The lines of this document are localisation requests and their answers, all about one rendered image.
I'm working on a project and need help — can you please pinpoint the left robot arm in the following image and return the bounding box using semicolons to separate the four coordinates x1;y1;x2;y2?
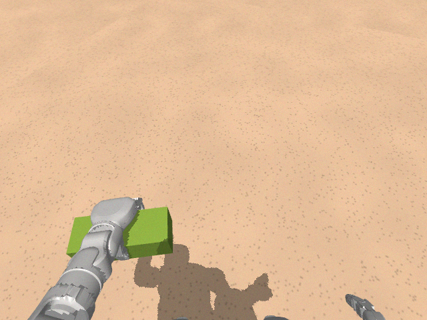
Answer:
28;221;123;320

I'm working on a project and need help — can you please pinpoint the left robot hand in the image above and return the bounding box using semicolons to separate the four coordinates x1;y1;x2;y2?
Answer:
91;197;145;261

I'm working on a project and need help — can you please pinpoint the carton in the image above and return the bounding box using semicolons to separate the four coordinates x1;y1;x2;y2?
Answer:
66;207;173;261

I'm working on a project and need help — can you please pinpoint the right robot hand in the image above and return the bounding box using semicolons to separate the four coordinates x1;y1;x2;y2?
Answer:
346;294;385;320

